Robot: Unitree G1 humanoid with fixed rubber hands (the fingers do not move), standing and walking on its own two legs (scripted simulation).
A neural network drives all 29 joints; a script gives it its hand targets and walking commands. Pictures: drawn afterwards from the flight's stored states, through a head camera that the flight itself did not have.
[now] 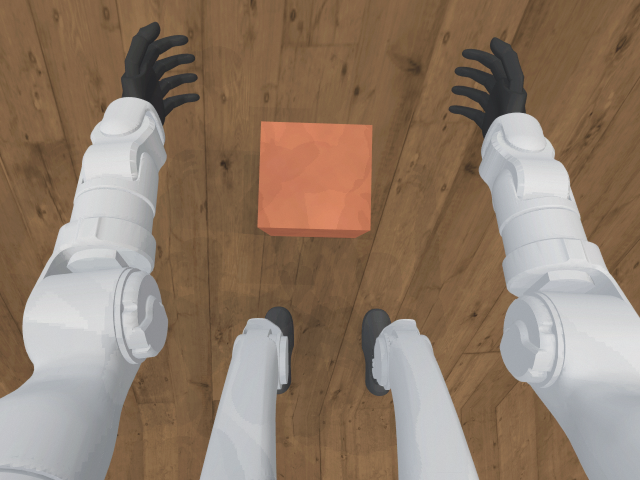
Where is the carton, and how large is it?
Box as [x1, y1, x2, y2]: [257, 121, 371, 237]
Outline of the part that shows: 261,121 257,226 270,235 355,237 369,230 371,125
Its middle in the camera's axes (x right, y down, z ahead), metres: -0.01 -0.11 +0.85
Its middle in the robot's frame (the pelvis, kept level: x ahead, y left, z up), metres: +0.50 +0.03 -0.51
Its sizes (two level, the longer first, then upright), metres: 0.210 0.200 0.250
